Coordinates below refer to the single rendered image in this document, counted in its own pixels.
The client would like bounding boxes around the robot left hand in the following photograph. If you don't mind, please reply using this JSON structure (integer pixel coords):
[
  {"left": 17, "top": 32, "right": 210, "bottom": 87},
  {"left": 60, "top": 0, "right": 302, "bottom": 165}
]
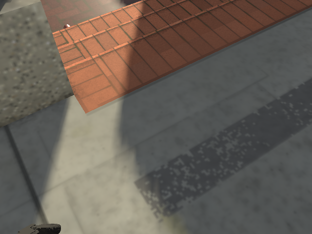
[{"left": 18, "top": 223, "right": 61, "bottom": 234}]

